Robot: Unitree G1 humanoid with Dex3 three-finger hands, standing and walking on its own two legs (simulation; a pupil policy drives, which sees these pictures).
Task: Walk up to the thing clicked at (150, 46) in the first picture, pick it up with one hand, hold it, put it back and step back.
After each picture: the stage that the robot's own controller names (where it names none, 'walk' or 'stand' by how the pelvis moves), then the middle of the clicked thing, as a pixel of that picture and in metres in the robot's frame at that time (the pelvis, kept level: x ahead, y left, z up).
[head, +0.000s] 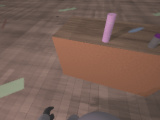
stand; (155, 41) +0.77 -0.51 +0.07
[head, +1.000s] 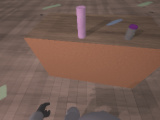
rise first; (130, 32) +0.77 -0.26 +0.10
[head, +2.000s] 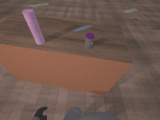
rise first; (89, 41) +0.61 +0.12 +0.10
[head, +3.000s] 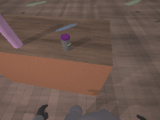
stand; (66, 42) +0.53 +0.25 +0.10
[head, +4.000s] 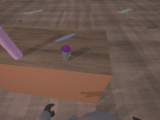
stand; (66, 53) +0.49 +0.23 +0.07
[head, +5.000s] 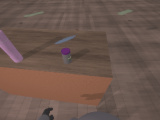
stand; (66, 56) +0.47 +0.23 +0.06
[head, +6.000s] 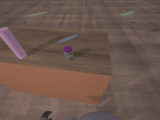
stand; (68, 54) +0.50 +0.22 +0.06
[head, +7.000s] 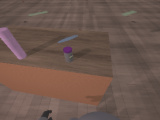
stand; (68, 54) +0.49 +0.22 +0.06
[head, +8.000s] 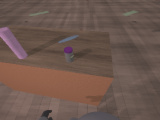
rise first; (69, 54) +0.49 +0.22 +0.06
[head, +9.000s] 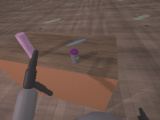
rise first; (75, 56) +0.50 +0.21 +0.07
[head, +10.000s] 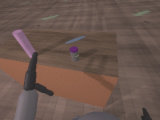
go down; (74, 54) +0.51 +0.21 +0.07
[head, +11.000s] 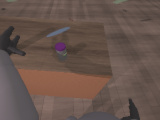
go down; (61, 52) +0.47 +0.20 +0.08
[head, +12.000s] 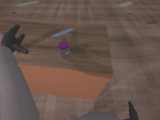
approach; (64, 50) +0.50 +0.21 +0.08
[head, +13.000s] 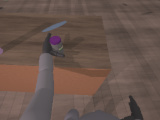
close in; (57, 46) +0.49 +0.22 +0.11
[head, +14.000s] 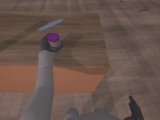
lift; (55, 44) +0.50 +0.22 +0.12
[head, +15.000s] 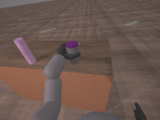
lift; (73, 52) +0.35 +0.13 +0.26
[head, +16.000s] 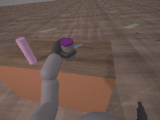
hold; (68, 50) +0.34 +0.17 +0.28
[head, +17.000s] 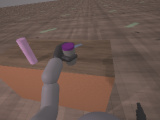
hold; (69, 54) +0.33 +0.16 +0.26
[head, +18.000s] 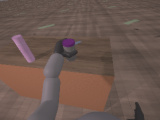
crouch; (69, 50) +0.37 +0.16 +0.25
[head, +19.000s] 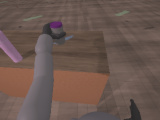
crouch; (58, 33) +0.48 +0.21 +0.28
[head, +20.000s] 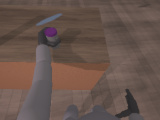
lower; (53, 39) +0.52 +0.22 +0.12
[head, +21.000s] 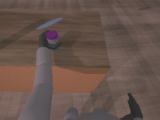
lower; (53, 41) +0.51 +0.23 +0.12
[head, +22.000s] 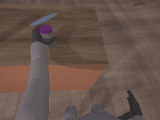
lower; (48, 36) +0.54 +0.24 +0.13
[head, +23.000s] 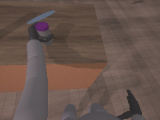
lower; (45, 34) +0.54 +0.24 +0.13
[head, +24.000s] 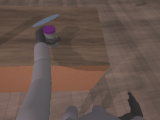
open; (51, 37) +0.54 +0.23 +0.12
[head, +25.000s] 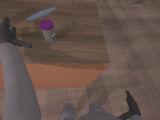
sink last; (49, 32) +0.54 +0.23 +0.13
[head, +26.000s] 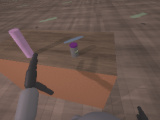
sink last; (74, 50) +0.55 +0.22 +0.09
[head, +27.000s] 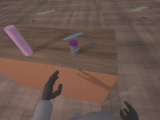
stand; (74, 48) +0.55 +0.21 +0.08
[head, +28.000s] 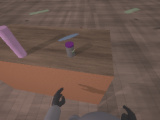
stand; (70, 49) +0.53 +0.22 +0.07
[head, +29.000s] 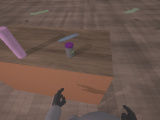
stand; (69, 50) +0.53 +0.23 +0.07
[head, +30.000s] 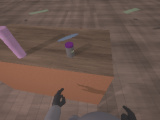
stand; (70, 50) +0.53 +0.23 +0.07
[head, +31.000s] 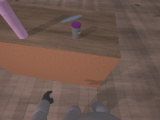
walk; (76, 31) +0.65 +0.16 +0.09
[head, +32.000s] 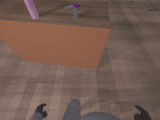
walk; (76, 11) +0.96 +0.27 +0.10
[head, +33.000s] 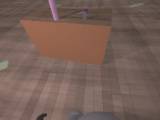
stand; (85, 14) +1.25 +0.22 +0.08
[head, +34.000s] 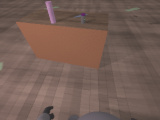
stand; (83, 18) +1.22 +0.22 +0.06
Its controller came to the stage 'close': yes
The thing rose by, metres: 0.22
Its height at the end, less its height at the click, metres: +0.00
